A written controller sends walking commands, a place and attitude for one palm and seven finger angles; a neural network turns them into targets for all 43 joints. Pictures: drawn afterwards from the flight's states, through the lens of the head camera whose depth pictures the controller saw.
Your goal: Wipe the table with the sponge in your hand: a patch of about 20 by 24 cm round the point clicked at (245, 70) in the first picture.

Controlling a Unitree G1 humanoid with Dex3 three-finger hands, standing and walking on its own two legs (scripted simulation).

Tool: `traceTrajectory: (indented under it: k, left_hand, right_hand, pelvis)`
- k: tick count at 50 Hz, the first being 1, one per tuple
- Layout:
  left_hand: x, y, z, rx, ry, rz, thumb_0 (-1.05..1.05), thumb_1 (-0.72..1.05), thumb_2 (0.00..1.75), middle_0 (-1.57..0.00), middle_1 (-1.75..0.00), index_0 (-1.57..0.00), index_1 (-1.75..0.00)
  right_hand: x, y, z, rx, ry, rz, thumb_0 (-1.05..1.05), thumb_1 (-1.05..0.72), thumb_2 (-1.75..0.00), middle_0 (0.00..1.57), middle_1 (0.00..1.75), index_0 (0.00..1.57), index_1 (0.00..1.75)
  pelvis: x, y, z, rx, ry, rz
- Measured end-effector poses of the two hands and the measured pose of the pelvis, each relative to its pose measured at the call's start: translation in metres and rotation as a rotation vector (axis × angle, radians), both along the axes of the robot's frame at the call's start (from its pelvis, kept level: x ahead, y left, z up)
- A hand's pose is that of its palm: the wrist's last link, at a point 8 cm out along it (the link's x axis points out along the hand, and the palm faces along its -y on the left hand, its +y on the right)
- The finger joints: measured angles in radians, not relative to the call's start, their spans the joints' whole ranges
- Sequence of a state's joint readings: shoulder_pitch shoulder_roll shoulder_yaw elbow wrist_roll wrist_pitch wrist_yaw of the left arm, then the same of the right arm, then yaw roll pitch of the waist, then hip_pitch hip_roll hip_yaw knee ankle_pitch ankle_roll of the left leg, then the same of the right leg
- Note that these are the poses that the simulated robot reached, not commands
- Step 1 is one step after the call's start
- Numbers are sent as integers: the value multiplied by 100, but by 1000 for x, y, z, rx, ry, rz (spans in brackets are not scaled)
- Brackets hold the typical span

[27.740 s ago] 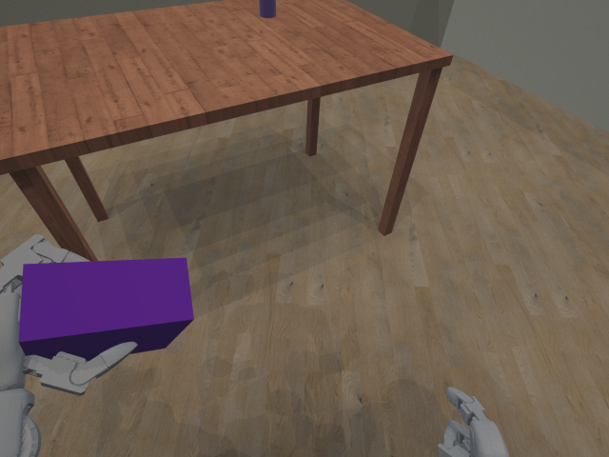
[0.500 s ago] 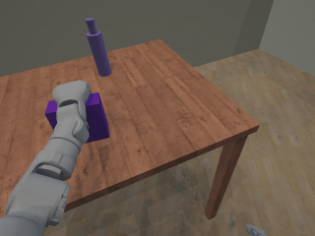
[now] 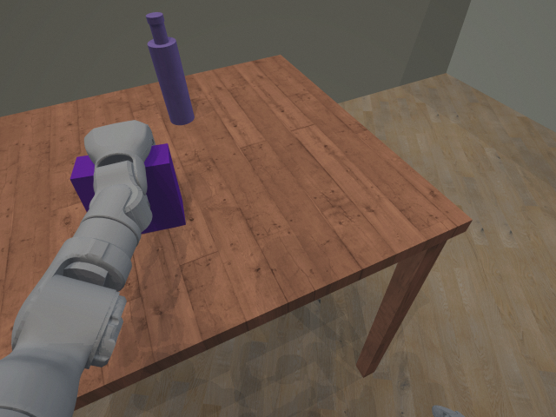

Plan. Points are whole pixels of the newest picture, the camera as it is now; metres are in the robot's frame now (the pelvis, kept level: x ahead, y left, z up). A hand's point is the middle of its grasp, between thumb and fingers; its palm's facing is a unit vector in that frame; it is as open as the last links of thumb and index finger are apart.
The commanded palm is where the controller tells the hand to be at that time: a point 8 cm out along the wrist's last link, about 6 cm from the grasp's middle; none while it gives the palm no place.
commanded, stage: wipe back along the third lane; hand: left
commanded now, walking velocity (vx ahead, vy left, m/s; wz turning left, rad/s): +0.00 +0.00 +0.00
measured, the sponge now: (138, 203) +0.43 +0.25 +0.08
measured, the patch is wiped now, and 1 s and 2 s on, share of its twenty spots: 1.00 1.00 1.00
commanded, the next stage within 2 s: slide back across to the middle lane in 1.68 s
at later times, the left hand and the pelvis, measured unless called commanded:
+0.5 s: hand (132, 188) +0.41 +0.23 +0.14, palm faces +0.08 -0.02 -1.00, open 10.0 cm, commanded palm +0.36 +0.21 +0.15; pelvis +0.01 +0.02 +0.00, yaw +1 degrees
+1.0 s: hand (138, 214) +0.36 +0.21 +0.14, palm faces +0.15 -0.06 -0.99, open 10.0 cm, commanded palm +0.31 +0.19 +0.15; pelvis +0.02 +0.00 +0.00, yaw +1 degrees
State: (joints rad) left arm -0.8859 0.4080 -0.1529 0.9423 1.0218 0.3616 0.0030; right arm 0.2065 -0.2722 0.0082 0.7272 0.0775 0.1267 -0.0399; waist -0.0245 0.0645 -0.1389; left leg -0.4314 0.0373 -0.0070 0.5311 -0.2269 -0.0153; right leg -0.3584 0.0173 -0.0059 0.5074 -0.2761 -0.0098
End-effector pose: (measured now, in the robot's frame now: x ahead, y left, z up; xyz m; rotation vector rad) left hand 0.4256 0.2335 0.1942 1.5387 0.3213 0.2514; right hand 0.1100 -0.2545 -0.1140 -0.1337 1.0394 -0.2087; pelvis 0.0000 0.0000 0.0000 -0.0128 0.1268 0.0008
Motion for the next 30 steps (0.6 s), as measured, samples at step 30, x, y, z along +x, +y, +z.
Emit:
traceTrajectory:
  k: [30]
  left_hand:
    - [-45,-11,-4,-10,-122,56,-1,-50,110,-66,-142,-71,-142]
  right_hand:
    - [113,59,35,109,-233,171,1,-91,-90,20,30,20,30]
  pelvis:
    - [15,15,0,4,-53,17]
